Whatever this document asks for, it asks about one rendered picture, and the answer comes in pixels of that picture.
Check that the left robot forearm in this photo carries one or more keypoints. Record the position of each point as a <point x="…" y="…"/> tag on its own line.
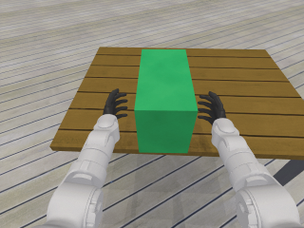
<point x="90" y="167"/>

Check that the carton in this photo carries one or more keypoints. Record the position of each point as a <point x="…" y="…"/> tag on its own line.
<point x="165" y="106"/>

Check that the right robot forearm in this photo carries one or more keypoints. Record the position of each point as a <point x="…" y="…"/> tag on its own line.
<point x="239" y="160"/>

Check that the robot left upper arm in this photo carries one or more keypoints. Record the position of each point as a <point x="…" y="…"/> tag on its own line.
<point x="75" y="205"/>

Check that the table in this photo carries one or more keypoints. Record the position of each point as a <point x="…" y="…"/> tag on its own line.
<point x="257" y="98"/>

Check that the robot right upper arm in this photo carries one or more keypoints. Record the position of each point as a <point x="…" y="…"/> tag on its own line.
<point x="266" y="206"/>

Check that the left robot hand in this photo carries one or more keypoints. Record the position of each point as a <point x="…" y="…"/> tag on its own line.
<point x="111" y="103"/>

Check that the right robot hand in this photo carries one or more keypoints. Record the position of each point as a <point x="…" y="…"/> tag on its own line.
<point x="217" y="111"/>

